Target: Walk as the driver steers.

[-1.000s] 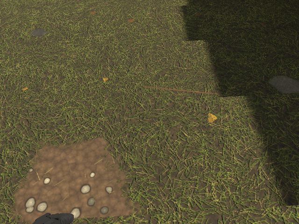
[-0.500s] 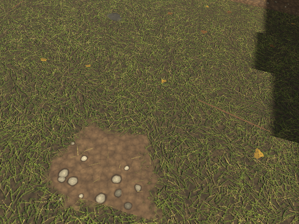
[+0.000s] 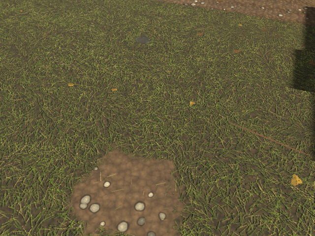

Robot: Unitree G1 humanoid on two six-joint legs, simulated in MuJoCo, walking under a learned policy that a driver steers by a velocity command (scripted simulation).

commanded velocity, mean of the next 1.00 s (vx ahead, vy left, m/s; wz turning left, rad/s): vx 0.24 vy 0.00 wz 0.01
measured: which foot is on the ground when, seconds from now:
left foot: down 0.00-0.36, up 0.38-0.58, down 0.60-1.00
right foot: down 0.00-0.60, up 0.62-1.00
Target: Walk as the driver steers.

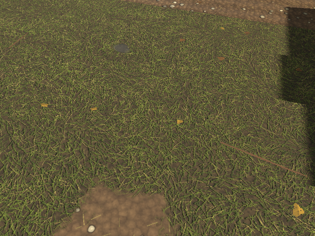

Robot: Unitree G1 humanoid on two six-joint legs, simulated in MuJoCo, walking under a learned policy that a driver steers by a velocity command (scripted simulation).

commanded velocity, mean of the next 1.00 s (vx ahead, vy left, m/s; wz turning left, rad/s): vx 0.49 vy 0.00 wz -0.18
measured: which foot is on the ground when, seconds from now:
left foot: down 0.00-0.08, up 0.10-0.54, down 0.56-1.00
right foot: up 0.00-0.02, down 0.04-0.52, up 0.54-1.00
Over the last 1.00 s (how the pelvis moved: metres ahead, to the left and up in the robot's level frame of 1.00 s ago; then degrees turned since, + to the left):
0.24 0.03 -0.01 -1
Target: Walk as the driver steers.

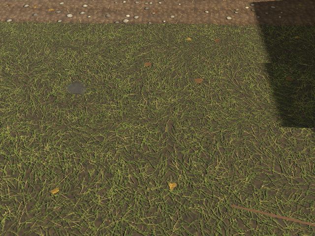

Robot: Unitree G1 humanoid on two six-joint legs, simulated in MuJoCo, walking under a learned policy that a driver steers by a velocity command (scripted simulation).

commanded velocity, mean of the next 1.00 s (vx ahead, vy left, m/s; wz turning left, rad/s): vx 0.50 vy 0.00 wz -0.58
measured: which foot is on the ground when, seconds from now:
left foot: down 0.00-0.12, up 0.14-0.74, down 0.76-1.00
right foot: up 0.00-0.08, down 0.10-0.78, up 0.80-1.00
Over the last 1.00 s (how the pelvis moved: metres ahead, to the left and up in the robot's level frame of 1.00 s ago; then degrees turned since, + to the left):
0.58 0.02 -0.14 -13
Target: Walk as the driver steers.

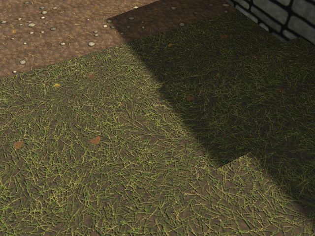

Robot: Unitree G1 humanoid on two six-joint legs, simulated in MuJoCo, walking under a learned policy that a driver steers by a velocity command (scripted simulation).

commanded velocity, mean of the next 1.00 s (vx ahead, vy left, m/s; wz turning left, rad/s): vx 0.19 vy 0.00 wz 0.15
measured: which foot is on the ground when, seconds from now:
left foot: down 0.00-0.28, up 0.30-0.70, down 0.72-1.00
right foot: up 0.00-0.24, down 0.26-0.72, up 0.74-1.00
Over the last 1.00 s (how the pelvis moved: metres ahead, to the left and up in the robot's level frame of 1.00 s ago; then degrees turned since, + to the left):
0.59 -0.03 -0.13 -35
